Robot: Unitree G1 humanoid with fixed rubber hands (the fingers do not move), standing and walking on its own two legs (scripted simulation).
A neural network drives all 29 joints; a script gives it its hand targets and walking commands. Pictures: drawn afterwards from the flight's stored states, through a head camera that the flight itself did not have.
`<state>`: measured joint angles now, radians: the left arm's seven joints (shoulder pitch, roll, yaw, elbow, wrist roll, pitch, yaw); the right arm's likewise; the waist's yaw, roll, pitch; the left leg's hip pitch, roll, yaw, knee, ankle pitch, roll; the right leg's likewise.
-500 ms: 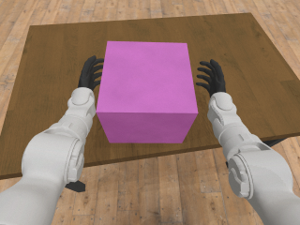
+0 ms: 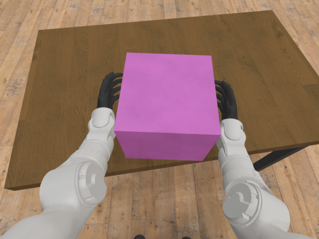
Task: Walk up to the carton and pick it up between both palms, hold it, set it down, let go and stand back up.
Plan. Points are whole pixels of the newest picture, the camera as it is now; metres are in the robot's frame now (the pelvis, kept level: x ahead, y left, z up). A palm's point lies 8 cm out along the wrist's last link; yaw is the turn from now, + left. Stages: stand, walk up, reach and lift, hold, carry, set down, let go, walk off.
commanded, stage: reach and lift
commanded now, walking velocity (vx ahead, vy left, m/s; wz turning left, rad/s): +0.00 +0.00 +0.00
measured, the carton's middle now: (166, 109) +0.46 +0.01 -0.01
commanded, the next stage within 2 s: none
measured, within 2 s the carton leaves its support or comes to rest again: neither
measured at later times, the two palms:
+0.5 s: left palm (106, 104) +0.45 +0.16 +0.02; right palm (228, 112) +0.43 -0.15 +0.02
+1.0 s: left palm (106, 104) +0.45 +0.16 +0.02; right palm (228, 112) +0.43 -0.15 +0.02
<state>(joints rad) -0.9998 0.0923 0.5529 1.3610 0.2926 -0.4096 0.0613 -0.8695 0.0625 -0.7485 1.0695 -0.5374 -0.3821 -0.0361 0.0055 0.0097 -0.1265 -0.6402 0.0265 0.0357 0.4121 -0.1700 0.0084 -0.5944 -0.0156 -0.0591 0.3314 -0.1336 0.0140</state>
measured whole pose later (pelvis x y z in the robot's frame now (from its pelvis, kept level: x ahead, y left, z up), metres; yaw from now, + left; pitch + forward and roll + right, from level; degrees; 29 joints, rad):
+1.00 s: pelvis +0.01 -0.01 +0.00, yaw +1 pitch +21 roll -1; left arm -0.93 0.05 0.57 1.23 0.38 -0.34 0.03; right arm -0.79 0.09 -0.73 1.03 -0.52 -0.39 -0.05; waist 0.00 -0.03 -0.12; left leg -0.56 0.04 0.04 0.36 -0.17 0.00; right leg -0.51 -0.01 -0.09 0.30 -0.15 0.00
